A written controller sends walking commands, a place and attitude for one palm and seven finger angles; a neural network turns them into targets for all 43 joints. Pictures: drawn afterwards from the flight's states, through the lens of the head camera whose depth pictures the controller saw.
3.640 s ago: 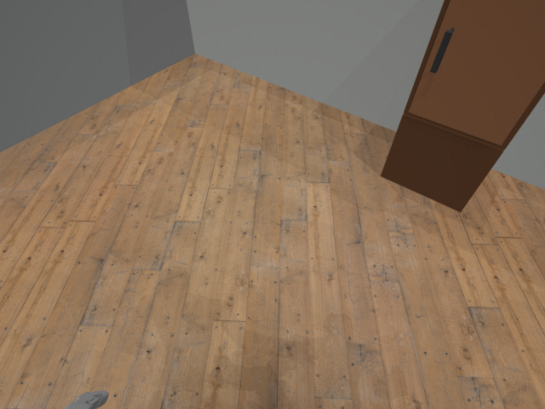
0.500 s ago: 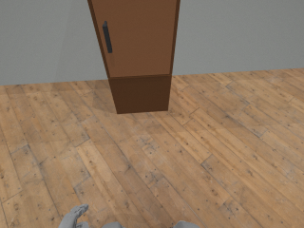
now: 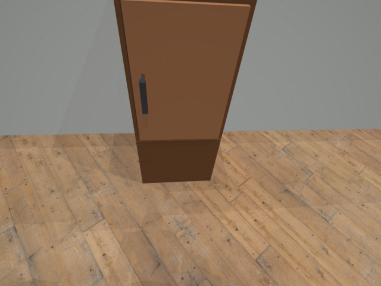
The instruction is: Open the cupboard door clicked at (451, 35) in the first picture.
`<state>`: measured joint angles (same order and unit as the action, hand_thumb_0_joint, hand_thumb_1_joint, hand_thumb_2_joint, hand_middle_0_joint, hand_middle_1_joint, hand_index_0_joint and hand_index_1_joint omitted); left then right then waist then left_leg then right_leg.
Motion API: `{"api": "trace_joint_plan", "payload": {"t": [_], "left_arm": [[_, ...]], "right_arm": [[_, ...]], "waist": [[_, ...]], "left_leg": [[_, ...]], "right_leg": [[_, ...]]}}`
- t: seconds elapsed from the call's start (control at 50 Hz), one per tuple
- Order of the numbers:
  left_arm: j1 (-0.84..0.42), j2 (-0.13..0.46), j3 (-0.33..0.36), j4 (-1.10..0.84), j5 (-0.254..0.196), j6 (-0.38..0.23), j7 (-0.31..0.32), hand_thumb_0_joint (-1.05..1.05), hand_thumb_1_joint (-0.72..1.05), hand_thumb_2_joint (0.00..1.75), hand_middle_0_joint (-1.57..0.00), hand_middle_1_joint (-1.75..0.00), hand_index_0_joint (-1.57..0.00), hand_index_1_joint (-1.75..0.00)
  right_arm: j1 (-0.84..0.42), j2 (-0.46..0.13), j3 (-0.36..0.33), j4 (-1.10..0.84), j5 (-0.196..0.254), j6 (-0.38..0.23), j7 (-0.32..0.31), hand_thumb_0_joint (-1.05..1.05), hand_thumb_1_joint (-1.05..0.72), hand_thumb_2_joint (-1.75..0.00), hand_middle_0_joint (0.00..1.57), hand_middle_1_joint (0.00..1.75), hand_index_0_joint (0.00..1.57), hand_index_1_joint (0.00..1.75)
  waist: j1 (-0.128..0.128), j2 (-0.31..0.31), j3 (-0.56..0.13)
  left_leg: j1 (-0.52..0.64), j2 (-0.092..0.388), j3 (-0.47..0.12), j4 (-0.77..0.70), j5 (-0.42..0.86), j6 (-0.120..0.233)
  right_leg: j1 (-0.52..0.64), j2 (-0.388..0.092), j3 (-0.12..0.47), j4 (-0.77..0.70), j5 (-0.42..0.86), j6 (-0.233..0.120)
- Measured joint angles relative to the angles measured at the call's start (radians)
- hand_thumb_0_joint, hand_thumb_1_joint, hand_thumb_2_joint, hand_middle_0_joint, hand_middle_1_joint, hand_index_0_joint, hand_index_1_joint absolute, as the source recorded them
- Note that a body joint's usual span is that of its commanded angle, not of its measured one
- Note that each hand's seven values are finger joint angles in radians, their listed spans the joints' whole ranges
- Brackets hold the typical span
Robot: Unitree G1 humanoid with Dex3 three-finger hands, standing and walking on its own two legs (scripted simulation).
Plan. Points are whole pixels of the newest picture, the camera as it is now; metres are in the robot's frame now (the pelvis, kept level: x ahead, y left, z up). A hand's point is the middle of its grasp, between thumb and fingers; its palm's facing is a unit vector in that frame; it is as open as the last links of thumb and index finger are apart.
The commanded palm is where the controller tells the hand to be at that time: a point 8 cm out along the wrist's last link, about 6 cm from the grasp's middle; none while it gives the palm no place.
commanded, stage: take the last steps up to it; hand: left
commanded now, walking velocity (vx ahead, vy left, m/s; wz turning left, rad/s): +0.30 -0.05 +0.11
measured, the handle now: (144, 94) +0.75 +0.21 -0.07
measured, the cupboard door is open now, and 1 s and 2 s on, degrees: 0 0 0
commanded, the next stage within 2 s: come to a stop and stand still in 0.46 s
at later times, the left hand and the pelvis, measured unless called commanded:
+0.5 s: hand (140, 259) +0.22 +0.13 -0.17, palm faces +0.14 -0.97 -0.22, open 7.1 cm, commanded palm none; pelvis +0.17 -0.06 -0.01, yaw +6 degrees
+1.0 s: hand (132, 260) +0.21 +0.15 -0.19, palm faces +0.13 -0.96 -0.25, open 7.4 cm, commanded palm none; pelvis +0.21 -0.05 -0.01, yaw +4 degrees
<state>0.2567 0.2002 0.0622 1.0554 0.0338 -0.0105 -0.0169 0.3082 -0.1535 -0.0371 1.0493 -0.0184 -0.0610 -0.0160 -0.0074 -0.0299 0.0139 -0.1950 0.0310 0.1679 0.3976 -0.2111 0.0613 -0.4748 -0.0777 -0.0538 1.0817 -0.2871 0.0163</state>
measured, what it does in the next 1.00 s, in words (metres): walks ahead: right foot, then left foot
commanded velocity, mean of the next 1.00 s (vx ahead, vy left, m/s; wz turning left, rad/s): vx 0.05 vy -0.03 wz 0.05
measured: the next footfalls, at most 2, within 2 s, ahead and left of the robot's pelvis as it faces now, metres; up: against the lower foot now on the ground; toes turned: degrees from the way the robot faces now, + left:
right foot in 0.30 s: +0.22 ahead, -0.16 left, +0.00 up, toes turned -6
left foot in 0.66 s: +0.32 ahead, +0.08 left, +0.00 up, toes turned +14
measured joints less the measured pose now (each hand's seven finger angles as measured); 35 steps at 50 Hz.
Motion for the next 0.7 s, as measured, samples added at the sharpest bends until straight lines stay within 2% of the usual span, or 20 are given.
{"api": "trace_joint_plan", "payload": {"t": [0.14, 0.26, 0.3, 0.32, 0.36, 0.4, 0.44, 0.48, 0.54, 0.6, 0.64, 0.66, 0.7], "left_arm": [[-0.041, -0.020, -0.003, 0.011, -0.002, 0.013, 0.005, 0.01, 0.91, 0.90, -0.19, -0.30, -0.20, -0.30], [-0.091, -0.036, -0.009, 0.004, -0.004, 0.001, 0.003, 0.01, 0.91, 0.90, -0.19, -0.30, -0.20, -0.30], [-0.100, -0.039, -0.012, -0.007, -0.003, -0.021, 0.002, 0.01, 0.91, 0.90, -0.19, -0.30, -0.20, -0.30], [-0.108, -0.046, -0.012, -0.010, -0.002, -0.036, 0.006, 0.01, 0.91, 0.90, -0.19, -0.30, -0.20, -0.30], [-0.107, -0.061, -0.018, -0.018, -0.007, -0.057, 0.011, 0.01, 0.91, 0.90, -0.19, -0.30, -0.20, -0.30], [-0.090, -0.069, -0.009, -0.025, -0.017, -0.066, 0.028, 0.00, 0.92, 0.90, -0.20, -0.30, -0.20, -0.30], [-0.070, -0.061, -0.003, -0.027, -0.016, -0.071, 0.044, -0.01, 0.94, 0.90, -0.20, -0.30, -0.20, -0.30], [-0.045, -0.052, -0.007, -0.017, -0.011, -0.070, 0.049, -0.02, 0.95, 0.90, -0.20, -0.30, -0.20, -0.30], [-0.005, -0.047, -0.019, 0.009, -0.007, -0.062, 0.046, -0.01, 0.94, 0.90, -0.20, -0.30, -0.20, -0.30], [0.033, -0.050, -0.028, 0.035, -0.006, -0.052, 0.040, -0.01, 0.93, 0.90, -0.20, -0.30, -0.20, -0.30], [0.057, -0.052, -0.034, 0.052, -0.009, -0.040, 0.042, 0.00, 0.92, 0.90, -0.20, -0.30, -0.20, -0.30], [0.069, -0.055, -0.038, 0.059, -0.011, -0.032, 0.044, 0.00, 0.92, 0.90, -0.20, -0.30, -0.20, -0.30], [0.077, -0.046, -0.043, 0.076, -0.016, -0.010, 0.051, 0.00, 0.91, 0.90, -0.20, -0.30, -0.20, -0.30]], "right_arm": [[0.105, 0.035, 0.000, 0.073, -0.001, 0.008, 0.001, 0.00, -0.92, -0.90, 0.20, 0.30, 0.20, 0.30], [0.156, 0.055, -0.004, 0.112, -0.008, 0.021, 0.003, 0.01, -0.91, -0.90, 0.20, 0.30, 0.20, 0.30], [0.176, 0.060, -0.004, 0.120, -0.003, 0.024, 0.005, 0.01, -0.90, -0.90, 0.20, 0.30, 0.20, 0.30], [0.173, 0.059, -0.003, 0.127, 0.002, 0.028, 0.007, 0.01, -0.90, -0.90, 0.20, 0.30, 0.20, 0.30], [0.150, 0.052, -0.002, 0.133, 0.005, 0.046, 0.012, 0.01, -0.90, -0.90, 0.20, 0.30, 0.20, 0.30], [0.116, 0.042, -0.009, 0.125, 0.004, 0.059, 0.016, 0.01, -0.90, -0.90, 0.20, 0.30, 0.20, 0.30], [0.072, 0.028, -0.016, 0.104, -0.001, 0.063, 0.016, 0.01, -0.90, -0.90, 0.20, 0.30, 0.20, 0.30], [0.023, 0.012, -0.021, 0.072, -0.003, 0.062, 0.015, 0.01, -0.91, -0.90, 0.20, 0.30, 0.20, 0.29], [-0.048, -0.013, -0.026, 0.027, -0.005, 0.058, 0.012, 0.01, -0.92, -0.90, 0.19, 0.30, 0.20, 0.29], [-0.104, -0.041, -0.026, 0.000, -0.002, 0.051, 0.018, 0.01, -0.93, -0.90, 0.19, 0.30, 0.20, 0.29], [-0.136, -0.050, -0.017, -0.011, 0.001, 0.045, 0.017, 0.01, -0.93, -0.90, 0.19, 0.30, 0.20, 0.29], [-0.149, -0.054, -0.011, -0.014, 0.001, 0.040, 0.015, 0.01, -0.93, -0.90, 0.19, 0.30, 0.20, 0.29], [-0.175, -0.038, -0.001, -0.012, 0.003, 0.034, 0.009, 0.01, -0.93, -0.90, 0.19, 0.30, 0.20, 0.29]], "waist": [[-0.029, 0.000, 0.012], [-0.063, 0.024, 0.028], [-0.063, 0.028, 0.028], [-0.058, 0.041, 0.035], [-0.049, 0.061, 0.040], [-0.035, 0.067, 0.031], [-0.024, 0.072, 0.019], [-0.020, 0.069, 0.009], [-0.014, 0.065, 0.003], [0.005, 0.058, 0.008], [0.020, 0.052, 0.017], [0.028, 0.053, 0.021], [0.041, 0.012, 0.034]], "left_leg": [[0.102, -0.019, -0.016, -0.077, -0.026, -0.015], [0.147, 0.000, -0.030, -0.022, -0.119, -0.057], [0.134, 0.011, -0.041, 0.069, -0.186, -0.074], [0.101, 0.028, -0.050, 0.167, -0.222, -0.067], [-0.008, 0.039, -0.093, 0.435, -0.286, -0.050], [-0.117, 0.046, -0.108, 0.630, -0.253, -0.041], [-0.200, 0.062, -0.105, 0.689, -0.191, -0.047], [-0.252, 0.075, -0.092, 0.653, -0.159, -0.059], [-0.280, 0.082, -0.075, 0.515, -0.116, -0.070], [-0.258, 0.078, -0.060, 0.367, -0.077, -0.072], [-0.210, 0.070, -0.057, 0.251, -0.006, -0.075], [-0.176, 0.069, -0.057, 0.188, 0.075, -0.070], [-0.147, 0.048, -0.038, 0.186, 0.038, -0.035]], "right_leg": [[-0.019, -0.034, -0.012, -0.211, 0.036, 0.022], [0.055, -0.008, -0.052, -0.452, 0.035, 0.001], [0.116, 0.006, -0.067, -0.553, 0.101, -0.024], [0.117, 0.012, -0.078, -0.530, 0.121, -0.038], [0.134, 0.021, -0.106, -0.488, 0.062, -0.052], [0.176, 0.030, -0.125, -0.516, 0.030, -0.055], [0.223, 0.040, -0.143, -0.571, 0.039, -0.048], [0.262, 0.045, -0.152, -0.616, 0.043, -0.051], [0.308, 0.049, -0.160, -0.656, 0.037, -0.046], [0.346, 0.050, -0.163, -0.659, 0.011, -0.032], [0.365, 0.051, -0.161, -0.636, -0.018, -0.019], [0.369, 0.055, -0.158, -0.612, -0.039, -0.012], [0.369, 0.028, -0.140, -0.559, -0.083, 0.003]]}}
